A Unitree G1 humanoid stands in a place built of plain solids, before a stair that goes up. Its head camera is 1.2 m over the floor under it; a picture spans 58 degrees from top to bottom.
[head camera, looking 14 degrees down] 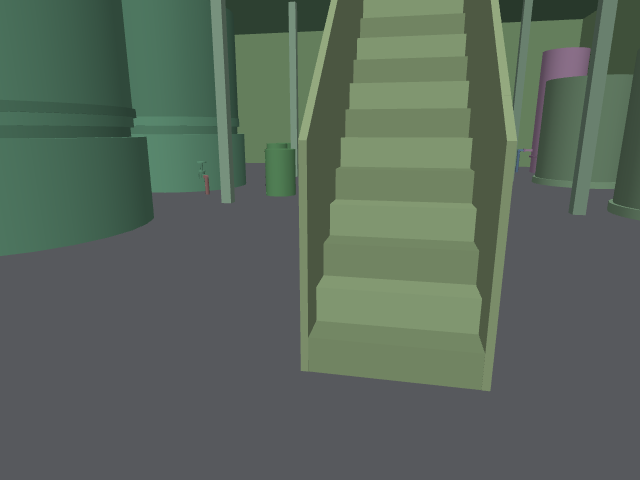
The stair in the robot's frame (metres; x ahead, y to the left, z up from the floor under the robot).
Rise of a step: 0.19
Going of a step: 0.20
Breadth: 0.93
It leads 11 degrees to the right of straight ahead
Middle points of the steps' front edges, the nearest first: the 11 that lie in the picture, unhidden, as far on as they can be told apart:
1.92 -0.36 0.19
2.12 -0.40 0.39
2.32 -0.44 0.58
2.52 -0.48 0.78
2.72 -0.52 0.97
2.92 -0.56 1.16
3.12 -0.60 1.36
3.32 -0.64 1.55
3.52 -0.68 1.75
3.72 -0.72 1.94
3.92 -0.76 2.13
